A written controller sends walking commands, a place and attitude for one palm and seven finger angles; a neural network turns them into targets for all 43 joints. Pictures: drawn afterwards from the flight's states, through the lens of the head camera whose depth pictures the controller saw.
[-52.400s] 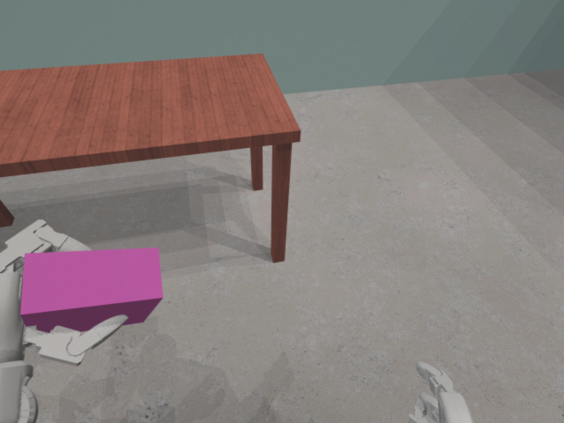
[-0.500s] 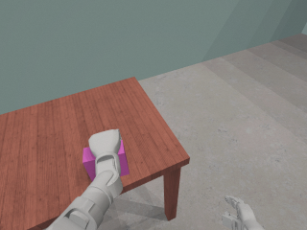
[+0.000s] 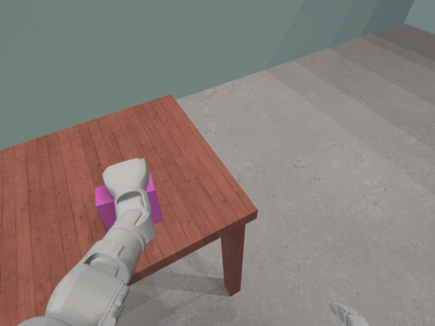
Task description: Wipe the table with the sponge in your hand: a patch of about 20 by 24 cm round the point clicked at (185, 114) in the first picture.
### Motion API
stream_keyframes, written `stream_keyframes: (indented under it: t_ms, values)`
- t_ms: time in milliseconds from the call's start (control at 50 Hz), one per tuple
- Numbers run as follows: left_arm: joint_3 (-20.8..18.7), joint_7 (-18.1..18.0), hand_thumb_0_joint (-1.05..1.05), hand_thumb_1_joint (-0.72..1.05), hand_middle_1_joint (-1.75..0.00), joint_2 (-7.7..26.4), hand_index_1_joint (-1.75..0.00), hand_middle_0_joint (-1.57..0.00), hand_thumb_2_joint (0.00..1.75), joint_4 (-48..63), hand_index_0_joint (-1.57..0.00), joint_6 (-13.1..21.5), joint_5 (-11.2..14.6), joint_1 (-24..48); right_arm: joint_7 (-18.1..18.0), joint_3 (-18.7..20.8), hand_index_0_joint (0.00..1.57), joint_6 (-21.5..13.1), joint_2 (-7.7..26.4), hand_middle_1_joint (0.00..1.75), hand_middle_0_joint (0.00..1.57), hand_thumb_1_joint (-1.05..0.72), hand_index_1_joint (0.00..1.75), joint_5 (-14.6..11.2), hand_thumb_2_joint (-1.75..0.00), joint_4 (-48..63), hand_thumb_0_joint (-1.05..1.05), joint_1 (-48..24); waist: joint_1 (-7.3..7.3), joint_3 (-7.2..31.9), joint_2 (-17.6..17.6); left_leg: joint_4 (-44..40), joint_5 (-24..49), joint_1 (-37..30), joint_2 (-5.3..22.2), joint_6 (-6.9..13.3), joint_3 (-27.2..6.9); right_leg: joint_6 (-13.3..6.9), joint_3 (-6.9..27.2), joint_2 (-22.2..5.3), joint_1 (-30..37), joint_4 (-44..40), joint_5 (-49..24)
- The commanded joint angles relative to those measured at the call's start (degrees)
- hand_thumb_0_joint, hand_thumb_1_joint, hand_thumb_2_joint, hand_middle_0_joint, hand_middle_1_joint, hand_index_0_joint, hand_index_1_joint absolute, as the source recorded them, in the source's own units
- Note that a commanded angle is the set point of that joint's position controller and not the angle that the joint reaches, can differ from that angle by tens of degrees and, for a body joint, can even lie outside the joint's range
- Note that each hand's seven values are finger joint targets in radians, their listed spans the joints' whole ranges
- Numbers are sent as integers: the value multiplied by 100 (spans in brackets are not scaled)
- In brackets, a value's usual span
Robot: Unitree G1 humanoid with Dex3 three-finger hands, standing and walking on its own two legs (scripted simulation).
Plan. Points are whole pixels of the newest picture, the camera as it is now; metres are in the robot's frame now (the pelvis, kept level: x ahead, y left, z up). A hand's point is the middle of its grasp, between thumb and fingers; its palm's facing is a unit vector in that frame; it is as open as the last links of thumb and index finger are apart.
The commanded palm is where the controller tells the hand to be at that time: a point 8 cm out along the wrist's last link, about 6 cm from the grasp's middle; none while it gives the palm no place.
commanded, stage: wipe forward along the third lane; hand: left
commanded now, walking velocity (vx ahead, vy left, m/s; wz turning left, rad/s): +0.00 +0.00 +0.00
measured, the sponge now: (133, 210) +0.37 +0.21 -0.04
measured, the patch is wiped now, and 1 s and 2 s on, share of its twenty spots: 0.85 1.00 1.00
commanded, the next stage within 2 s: wipe back along the third lane in 0.70 s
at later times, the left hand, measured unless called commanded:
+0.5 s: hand (126, 176) +0.43 +0.23 +0.01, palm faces -0.09 -0.03 -1.00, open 9.6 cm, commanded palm +0.42 +0.24 +0.04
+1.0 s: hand (122, 166) +0.47 +0.24 +0.01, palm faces -0.08 +0.00 -1.00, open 9.6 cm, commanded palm +0.43 +0.23 +0.05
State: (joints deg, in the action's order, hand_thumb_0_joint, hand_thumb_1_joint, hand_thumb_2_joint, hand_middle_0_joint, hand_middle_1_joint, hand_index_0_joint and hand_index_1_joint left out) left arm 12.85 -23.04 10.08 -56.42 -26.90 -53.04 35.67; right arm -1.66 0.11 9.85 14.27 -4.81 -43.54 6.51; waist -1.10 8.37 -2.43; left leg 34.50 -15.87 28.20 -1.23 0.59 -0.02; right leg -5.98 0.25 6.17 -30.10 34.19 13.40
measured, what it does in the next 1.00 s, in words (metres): stands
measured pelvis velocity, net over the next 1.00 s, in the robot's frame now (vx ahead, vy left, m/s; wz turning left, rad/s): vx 0.02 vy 0.04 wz -0.01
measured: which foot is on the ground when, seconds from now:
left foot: down 0.00-1.00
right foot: down 0.00-1.00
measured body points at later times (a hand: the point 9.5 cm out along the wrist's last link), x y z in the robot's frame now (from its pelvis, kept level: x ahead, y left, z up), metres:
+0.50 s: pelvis +0.01 +0.01 +0.00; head +0.06 +0.00 +0.45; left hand +0.43 +0.22 +0.07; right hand +0.13 -0.24 -0.13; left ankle +0.01 +0.12 -0.72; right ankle +0.03 -0.05 -0.72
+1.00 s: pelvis +0.02 +0.04 -0.01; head +0.08 +0.04 +0.44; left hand +0.47 +0.24 +0.06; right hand +0.07 -0.22 -0.15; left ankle +0.01 +0.12 -0.72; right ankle +0.03 -0.05 -0.72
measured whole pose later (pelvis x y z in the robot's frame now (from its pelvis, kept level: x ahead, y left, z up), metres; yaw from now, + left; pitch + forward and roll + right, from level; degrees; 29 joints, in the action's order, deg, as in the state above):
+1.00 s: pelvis +0.02 +0.04 -0.01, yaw -1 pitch +17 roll -1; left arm 9.6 -26.0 15.4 -71.8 -23.3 -53.8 50.3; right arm 1.8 0.7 6.6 14.1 -3.9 -45.7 14.0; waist -5.0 10.1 -2.7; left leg 38.5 -18.2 37.1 -1.8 3.0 0.6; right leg -3.1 0.8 5.6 -37.5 34.9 14.1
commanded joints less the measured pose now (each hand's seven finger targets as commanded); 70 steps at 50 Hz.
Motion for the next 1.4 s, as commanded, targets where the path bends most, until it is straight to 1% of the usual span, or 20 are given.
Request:
stream_keyframes:
  t_ms: [0,60,80,200,260,280,340,380,480,580,720,780,840,880,960,1080,1140,1260,1320,1380]
  values:
    - [-304,-165,0,10,-160,1238,-160,-120,130,28,-120,-72,-228,1548,-10,159,20,-261,652,30,20,-90,30,19,-90,743,0,-571,-37,1127,890,-290,-229,554,-91,189,-6,368,952,-657,1465,-759,-135]
    - [-222,-179,0,10,-160,1131,-160,-120,130,-60,-120,-18,-263,1710,31,181,20,-280,654,30,20,-90,30,28,-90,708,0,-477,-106,1152,784,-228,-85,507,-69,201,22,376,893,-650,1400,-694,-561]
    - [-409,-179,0,10,-160,1305,-160,-120,130,-116,-120,-21,-277,1594,39,197,20,-273,687,30,20,-90,30,46,-90,694,0,-460,-18,1283,721,-243,30,503,-80,190,-21,336,900,-619,1483,-632,-777]
    - [-259,-201,0,10,-160,1108,-160,-120,130,-220,-120,21,-250,1780,94,202,20,-263,685,30,20,-90,30,45,-90,667,0,-282,-138,1395,817,-178,286,470,-64,209,15,375,743,-618,1531,-507,-1404]
    - [-342,-228,0,10,-160,1300,-160,-120,130,-309,-120,21,-241,2030,73,197,20,-272,717,30,20,-90,30,50,-90,620,0,-256,-234,1249,916,-162,171,583,-65,213,27,414,773,-632,1439,-566,-1274]
    - [-493,-236,0,10,-160,1489,-160,-120,130,-337,-120,33,-228,2114,68,193,20,-283,733,30,20,-90,30,59,-90,597,0,-237,-185,1326,843,-183,204,601,-63,211,-6,395,781,-625,1483,-544,-1285]
    - [-326,-229,0,10,-160,1340,-160,-120,130,-476,-120,35,-290,2247,84,188,20,-292,720,30,20,-90,30,58,-90,581,0,-147,-262,1301,708,-152,237,550,-51,216,17,398,649,-622,1344,-497,-1304]
    - [-494,-208,0,10,-160,1596,-160,-120,130,-536,-120,24,-299,2333,76,178,20,-281,748,30,20,-90,30,58,-90,588,0,-144,-218,1416,614,-168,262,566,-58,205,-23,379,652,-608,1376,-492,-1255]
    - [-482,-174,0,10,-160,1711,-160,-120,130,-691,-120,51,-369,2685,72,171,20,-287,773,30,20,-90,30,66,-90,557,0,-10,-338,1475,522,-148,279,555,-37,208,-39,383,579,-591,1249,-475,-1214]
    - [-435,-181,0,10,-160,1602,-160,-120,130,-883,-120,144,-403,2927,100,191,20,-338,775,30,20,-90,30,77,-90,503,0,151,-398,1554,344,-106,331,480,7,202,-72,354,428,-541,957,-400,-1089]
    - [-458,-282,0,10,-160,1714,-160,-120,130,-1303,-120,225,-364,3511,121,204,20,-485,853,30,20,-90,30,103,-90,341,0,447,-625,1514,547,-29,181,583,65,228,-125,393,298,-484,569,-350,-752]
    - [-609,-299,0,10,-160,1876,-160,-120,130,-1354,-120,251,-348,3596,160,214,20,-548,870,30,20,-90,30,122,-90,330,0,538,-554,1832,438,16,335,604,61,224,-124,373,298,-476,723,-266,-968]
    - [-361,-272,0,10,-160,1333,-160,-120,130,-1388,-120,263,-281,3065,251,248,20,-560,809,30,20,-90,30,120,-90,380,0,604,-454,2005,366,62,564,446,61,208,-88,360,239,-438,782,-229,-1229]
    - [-394,-232,0,10,-160,1261,-160,-120,130,-1303,-120,297,-221,2890,291,262,20,-555,790,30,20,-90,30,103,-90,427,0,556,-377,2139,346,41,718,370,77,199,-107,335,232,-431,894,-206,-1365]
    - [-175,-266,0,10,-160,835,-160,-120,130,-1223,-120,287,-101,2634,346,286,20,-508,783,30,20,-90,30,88,-90,433,0,509,-389,1757,599,-18,668,295,106,205,-103,343,186,-406,745,-313,-1268]
    - [49,-320,0,10,-160,262,-160,-120,130,-936,-120,176,131,2314,424,299,20,-446,692,30,20,-90,30,50,-90,470,0,216,-213,1719,480,-178,968,-66,136,165,-134,276,101,-402,855,-341,-1382]
    - [85,-322,0,10,-160,198,-160,-120,130,-906,-120,72,74,1973,455,304,20,-352,695,30,20,-90,30,64,-90,458,0,147,-140,1603,538,-204,1092,-221,137,142,-139,246,76,-386,871,-371,-1442]
    - [578,-279,0,10,-160,-529,-160,-120,130,-412,-120,-114,82,1625,537,329,20,-143,599,30,20,-90,30,72,-90,550,0,-201,-63,1496,537,-208,1719,-688,179,42,-188,174,-16,-367,866,-348,-1842]
    - [653,-265,0,10,-160,-634,-160,-120,130,-265,-120,-223,95,1675,546,341,20,-39,583,30,20,-90,30,74,-90,542,0,-359,-58,1396,602,-216,1962,-874,208,-22,-255,152,-66,-366,816,-326,-1891]
    - [534,-219,0,10,-160,-535,-160,-120,130,42,-120,-320,121,1402,543,329,20,58,570,30,20,-90,30,76,-90,652,0,-602,98,1635,608,-224,2265,-982,191,-33,-243,118,-27,-395,1128,-306,-2206]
